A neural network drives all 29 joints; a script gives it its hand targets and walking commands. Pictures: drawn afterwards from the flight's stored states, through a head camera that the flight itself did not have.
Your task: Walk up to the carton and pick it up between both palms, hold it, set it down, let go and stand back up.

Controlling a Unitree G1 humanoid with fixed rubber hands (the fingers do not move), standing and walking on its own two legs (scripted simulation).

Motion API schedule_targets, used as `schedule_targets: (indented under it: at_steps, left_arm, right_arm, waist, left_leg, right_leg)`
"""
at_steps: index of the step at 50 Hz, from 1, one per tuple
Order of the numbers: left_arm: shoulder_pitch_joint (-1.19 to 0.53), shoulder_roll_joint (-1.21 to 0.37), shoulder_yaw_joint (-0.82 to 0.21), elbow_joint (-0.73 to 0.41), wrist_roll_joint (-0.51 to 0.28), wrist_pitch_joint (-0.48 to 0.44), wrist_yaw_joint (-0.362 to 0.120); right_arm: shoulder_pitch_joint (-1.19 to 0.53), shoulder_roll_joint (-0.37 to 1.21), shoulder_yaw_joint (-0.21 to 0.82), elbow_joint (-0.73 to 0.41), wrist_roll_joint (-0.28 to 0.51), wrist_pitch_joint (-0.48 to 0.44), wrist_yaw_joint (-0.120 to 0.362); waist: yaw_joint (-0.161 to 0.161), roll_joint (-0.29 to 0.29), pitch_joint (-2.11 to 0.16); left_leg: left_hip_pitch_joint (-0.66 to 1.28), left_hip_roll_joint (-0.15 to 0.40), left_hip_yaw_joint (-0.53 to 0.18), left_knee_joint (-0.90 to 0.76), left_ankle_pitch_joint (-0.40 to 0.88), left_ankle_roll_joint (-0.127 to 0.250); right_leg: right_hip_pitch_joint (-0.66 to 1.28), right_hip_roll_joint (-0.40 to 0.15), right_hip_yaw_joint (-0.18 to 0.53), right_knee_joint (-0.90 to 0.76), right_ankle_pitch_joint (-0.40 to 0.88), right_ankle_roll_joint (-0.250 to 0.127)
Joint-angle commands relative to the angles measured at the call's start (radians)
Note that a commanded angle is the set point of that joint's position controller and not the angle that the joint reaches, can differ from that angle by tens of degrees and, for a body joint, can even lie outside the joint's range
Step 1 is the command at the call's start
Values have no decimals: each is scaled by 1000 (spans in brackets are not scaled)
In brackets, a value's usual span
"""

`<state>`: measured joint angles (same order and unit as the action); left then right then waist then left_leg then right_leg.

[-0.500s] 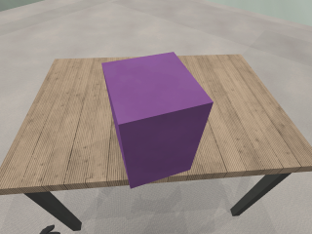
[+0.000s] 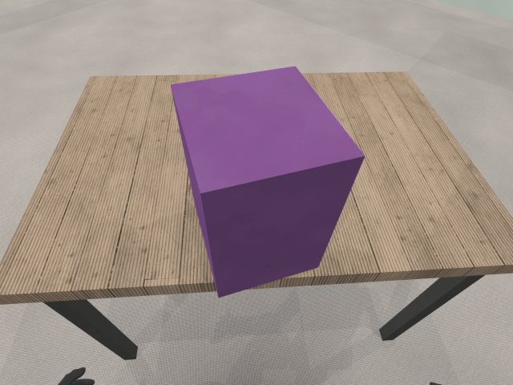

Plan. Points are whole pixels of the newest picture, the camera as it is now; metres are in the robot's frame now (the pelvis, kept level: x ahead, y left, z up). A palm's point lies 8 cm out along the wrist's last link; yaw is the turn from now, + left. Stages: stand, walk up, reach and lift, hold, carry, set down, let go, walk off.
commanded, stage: walk up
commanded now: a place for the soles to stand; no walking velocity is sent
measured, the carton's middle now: (254, 188) +0.41 +0.01 +0.07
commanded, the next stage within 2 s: reach and lift in 0.06 s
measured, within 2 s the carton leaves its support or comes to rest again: neither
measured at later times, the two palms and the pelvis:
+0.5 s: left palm (100, 339) +0.21 +0.25 -0.06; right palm (453, 368) +0.17 -0.31 -0.07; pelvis +0.03 -0.03 -0.01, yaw +2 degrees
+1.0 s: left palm (109, 333) +0.21 +0.22 -0.03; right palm (423, 328) +0.23 -0.26 -0.04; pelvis +0.07 -0.03 +0.01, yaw +3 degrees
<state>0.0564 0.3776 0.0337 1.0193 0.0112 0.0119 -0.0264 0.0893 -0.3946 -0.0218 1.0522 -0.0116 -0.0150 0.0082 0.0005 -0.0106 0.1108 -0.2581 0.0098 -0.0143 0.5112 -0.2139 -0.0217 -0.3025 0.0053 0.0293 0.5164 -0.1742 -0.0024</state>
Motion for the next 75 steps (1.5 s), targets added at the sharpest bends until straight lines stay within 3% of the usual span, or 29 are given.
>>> schedule_targets:
  at_steps: [1,3,4,5,6,7,9,11,13,14,16,17,19,20,22,23,29,30,32,33,36,43,48,52,55,62,65,69,75]
  left_arm:
    - [-29,214,36,-64,1,-14,9]
    - [-28,206,35,-56,-3,-13,8]
    - [-379,117,50,-407,4,194,65]
    - [-289,46,16,-524,15,292,85]
    - [-228,14,27,-505,35,354,84]
    - [-189,24,40,-506,42,391,72]
    - [-147,91,80,-557,89,452,50]
    - [-125,101,103,-678,117,503,40]
    - [-90,96,108,-705,122,513,40]
    - [-97,116,108,-711,124,517,44]
    - [-78,116,138,-725,143,523,49]
    - [-75,104,146,-743,136,521,58]
    - [-52,91,157,-747,116,513,69]
    - [-61,83,144,-760,102,502,71]
    - [-65,75,135,-746,92,494,74]
    - [-64,59,135,-751,91,488,77]
    - [-10,45,129,-792,49,413,63]
    - [0,41,128,-812,47,398,64]
    - [35,26,125,-831,34,368,65]
    - [40,31,126,-835,26,354,61]
    - [67,17,121,-870,17,315,65]
    - [181,-29,123,-925,16,253,70]
    - [231,-79,108,-970,11,223,95]
    - [268,-135,68,-1080,3,188,125]
    - [311,-162,53,-1089,-4,176,135]
    - [356,-251,5,-1158,28,155,180]
    - [369,-274,-11,-1207,29,154,194]
    - [388,-315,-33,-1243,52,152,214]
    - [379,-339,-63,-1324,33,144,238]
  right_arm:
    - [-33,-221,-41,-63,0,-16,-8]
    - [-36,-217,-42,-60,2,-15,-7]
    - [-356,-51,-189,-187,-117,-148,22]
    - [-263,-163,-224,-221,-128,-148,60]
    - [-207,-165,-198,-205,-128,-131,65]
    - [-192,-155,-200,-195,-105,-118,69]
    - [-102,-132,-188,-223,-80,-86,78]
    - [-6,-146,-171,-282,-51,-62,58]
    - [16,-133,-163,-319,-45,-49,58]
    - [-8,-123,-165,-339,-44,-39,59]
    - [-44,-148,-157,-404,-25,-22,62]
    - [-56,-147,-161,-408,-12,-13,67]
    - [-52,-125,-136,-474,-7,-5,76]
    - [-50,-105,-133,-495,2,2,78]
    - [-39,-96,-113,-520,9,16,87]
    - [-22,-84,-101,-525,13,21,91]
    - [67,-61,-82,-579,34,-3,88]
    - [81,-55,-73,-570,44,-9,91]
    - [105,-60,-76,-593,49,-29,88]
    - [111,-49,-63,-597,54,-35,79]
    - [134,-33,-54,-624,67,-55,72]
    - [186,-33,-29,-663,96,-98,54]
    - [177,-65,-43,-702,100,-112,71]
    - [188,-81,-59,-738,124,-120,103]
    - [191,-97,-61,-767,140,-114,118]
    - [215,-153,-80,-795,208,-118,164]
    - [215,-180,-95,-849,225,-112,175]
    - [252,-189,-88,-860,247,-99,187]
    - [237,-212,-84,-976,281,-103,195]
  waist:
    - [4,-3,-171]
    - [6,22,-161]
    - [-12,50,-223]
    - [-52,120,-171]
    - [-33,116,-147]
    - [-37,64,-145]
    - [-48,0,-165]
    - [-35,-109,-181]
    - [-38,-89,-164]
    - [-41,-24,-169]
    - [-16,27,-115]
    - [-19,54,-105]
    - [0,-15,-89]
    - [-22,3,-54]
    - [0,-13,-37]
    - [-9,-6,-35]
    - [-9,-60,-94]
    - [-18,-35,-101]
    - [-8,-59,-136]
    - [-22,-66,-150]
    - [-21,-30,-147]
    - [-36,-35,-151]
    - [-17,-46,-117]
    - [-1,7,-86]
    - [5,-29,-68]
    - [16,-6,-48]
    - [14,-40,-44]
    - [13,-18,-9]
    - [42,-52,2]
  left_leg:
    - [-12,106,-131,-145,-86,72]
    - [-10,99,-118,-135,-92,67]
    - [-232,34,133,-60,-520,39]
    - [-434,125,108,-140,-650,92]
    - [-550,148,140,-143,-511,102]
    - [-501,125,142,-95,-360,80]
    - [-297,79,145,-9,-352,59]
    - [-23,30,145,121,-260,47]
    - [37,25,137,63,-176,36]
    - [-4,30,127,-10,-178,40]
    - [-92,31,126,-48,-199,49]
    - [-96,19,132,-66,-157,45]
    - [-61,-14,144,-42,-96,36]
    - [-26,-24,144,-63,-96,33]
    - [7,-25,146,-88,-70,27]
    - [18,-27,150,-101,-85,33]
    - [91,-34,141,-127,40,35]
    - [106,-40,141,-141,60,33]
    - [133,-37,141,-146,100,33]
    - [135,-45,137,-151,104,38]
    - [156,-50,131,-169,106,33]
    - [182,-58,109,-182,210,23]
    - [205,-50,95,-203,254,15]
    - [248,-43,85,-205,272,-3]
    - [230,-43,77,-207,283,0]
    - [248,-35,57,-226,297,-16]
    - [251,-22,54,-239,262,-11]
    - [248,-16,51,-257,229,-19]
    - [220,-9,63,-264,161,-5]
  right_leg:
    - [86,-106,132,-121,-70,-47]
    - [67,-105,134,-131,-93,-51]
    - [160,26,-111,109,-388,-20]
    - [354,94,-140,210,-266,0]
    - [467,104,-162,250,-106,-3]
    - [423,91,-152,219,-32,-15]
    - [240,48,-69,129,-197,-22]
    - [9,-25,-59,44,-285,-92]
    - [24,-9,-67,-9,-198,-75]
    - [112,23,-81,-3,-125,-44]
    - [199,33,-80,7,-95,-24]
    - [234,29,-86,4,-41,-23]
    - [189,6,-40,-44,-62,-19]
    - [175,-5,-36,-75,-62,-16]
    - [158,-10,-25,-102,-37,5]
    - [160,-8,-28,-112,-65,4]
    - [202,-11,-41,-139,164,26]
    - [217,-9,-42,-143,187,22]
    - [247,-5,-48,-146,266,26]
    - [260,-8,-44,-153,296,33]
    - [262,-12,-43,-173,276,30]
    - [286,-7,-43,-182,422,33]
    - [259,23,-51,-214,368,14]
    - [209,40,-48,-248,261,-14]
    - [218,40,-39,-250,285,-22]
    - [211,59,-17,-279,216,-59]
    - [202,64,-15,-290,172,-68]
    - [183,62,-14,-293,140,-74]
    - [157,48,0,-292,94,-75]
